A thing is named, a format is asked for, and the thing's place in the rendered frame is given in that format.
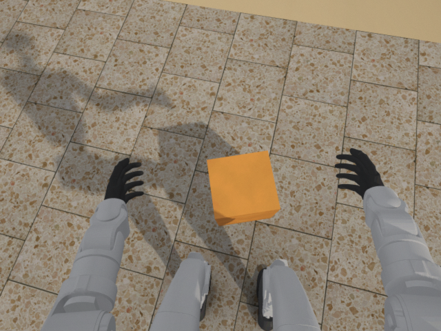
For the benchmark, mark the left robot upper arm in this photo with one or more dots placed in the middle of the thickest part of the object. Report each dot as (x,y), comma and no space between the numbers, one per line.
(97,320)

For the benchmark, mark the robot right forearm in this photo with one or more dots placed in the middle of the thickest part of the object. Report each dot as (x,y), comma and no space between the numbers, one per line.
(407,265)

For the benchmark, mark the robot left forearm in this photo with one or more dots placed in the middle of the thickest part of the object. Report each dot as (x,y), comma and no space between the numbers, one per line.
(92,282)

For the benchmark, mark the left robot thigh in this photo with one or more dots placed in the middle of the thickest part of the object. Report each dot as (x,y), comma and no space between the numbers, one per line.
(181,306)

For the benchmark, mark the right robot upper arm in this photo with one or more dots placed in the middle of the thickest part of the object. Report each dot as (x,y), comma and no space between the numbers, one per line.
(408,312)

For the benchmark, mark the robot left hand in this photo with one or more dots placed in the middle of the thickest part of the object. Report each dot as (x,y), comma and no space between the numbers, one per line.
(117,188)

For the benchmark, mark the carton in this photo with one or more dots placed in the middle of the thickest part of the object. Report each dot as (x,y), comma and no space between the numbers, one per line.
(243,188)

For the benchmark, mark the robot right hand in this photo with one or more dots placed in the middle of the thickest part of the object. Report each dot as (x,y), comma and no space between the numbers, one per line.
(366,174)

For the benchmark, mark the robot right shin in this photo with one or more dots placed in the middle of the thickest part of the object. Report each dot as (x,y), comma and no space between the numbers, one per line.
(267,307)

